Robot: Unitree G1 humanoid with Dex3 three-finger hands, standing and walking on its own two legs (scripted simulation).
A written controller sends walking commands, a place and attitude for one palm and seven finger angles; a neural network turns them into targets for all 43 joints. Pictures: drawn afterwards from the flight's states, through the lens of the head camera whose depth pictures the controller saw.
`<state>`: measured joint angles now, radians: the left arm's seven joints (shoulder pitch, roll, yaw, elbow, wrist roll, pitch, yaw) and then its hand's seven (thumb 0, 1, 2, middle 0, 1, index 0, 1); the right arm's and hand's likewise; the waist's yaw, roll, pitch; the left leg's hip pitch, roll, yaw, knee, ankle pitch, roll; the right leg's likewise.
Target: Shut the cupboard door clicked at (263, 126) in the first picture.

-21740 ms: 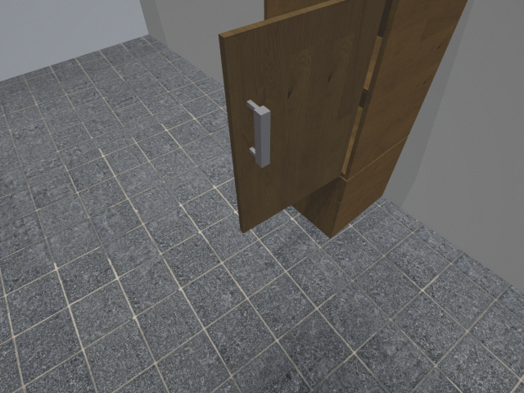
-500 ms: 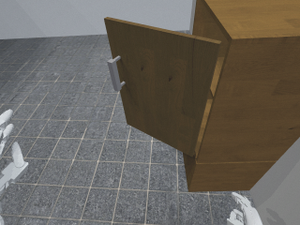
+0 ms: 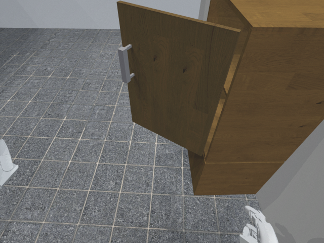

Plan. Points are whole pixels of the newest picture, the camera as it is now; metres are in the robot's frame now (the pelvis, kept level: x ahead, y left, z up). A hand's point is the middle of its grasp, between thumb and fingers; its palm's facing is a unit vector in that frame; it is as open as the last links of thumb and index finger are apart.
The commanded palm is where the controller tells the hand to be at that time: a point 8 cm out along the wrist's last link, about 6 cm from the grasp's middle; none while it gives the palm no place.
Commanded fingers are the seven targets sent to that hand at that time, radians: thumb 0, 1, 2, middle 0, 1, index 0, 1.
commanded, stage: step back with the hand held close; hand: left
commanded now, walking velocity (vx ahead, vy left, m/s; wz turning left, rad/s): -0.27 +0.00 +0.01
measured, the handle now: (127, 63) +0.73 +0.19 +0.06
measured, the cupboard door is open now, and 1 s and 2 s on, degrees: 56 56 56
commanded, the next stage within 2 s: stop stepping back and stand still in 0.78 s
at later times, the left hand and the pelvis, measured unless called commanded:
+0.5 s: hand (8, 190) +0.16 +0.26 +0.18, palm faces +0.44 -0.76 -0.48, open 7.4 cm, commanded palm +0.09 +0.30 +0.20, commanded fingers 0.00 0.90 0.90 -0.20 -0.30 -0.20 -0.30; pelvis -0.04 -0.01 +0.00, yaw +2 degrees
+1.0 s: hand out of the picture +0.05 +0.19 +0.20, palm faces +0.24 -0.78 -0.58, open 7.4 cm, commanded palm +0.01 +0.24 +0.20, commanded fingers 0.00 0.90 0.90 -0.20 -0.30 -0.20 -0.30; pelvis -0.15 -0.04 +0.01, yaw -4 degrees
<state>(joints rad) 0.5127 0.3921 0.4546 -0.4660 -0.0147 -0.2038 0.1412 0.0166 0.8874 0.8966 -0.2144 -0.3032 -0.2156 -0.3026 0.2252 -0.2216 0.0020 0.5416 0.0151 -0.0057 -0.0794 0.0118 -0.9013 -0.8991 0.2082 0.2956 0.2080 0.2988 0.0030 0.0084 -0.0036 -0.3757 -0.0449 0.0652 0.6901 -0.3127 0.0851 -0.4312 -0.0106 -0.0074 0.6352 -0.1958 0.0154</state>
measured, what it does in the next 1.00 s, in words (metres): walks backwards: right foot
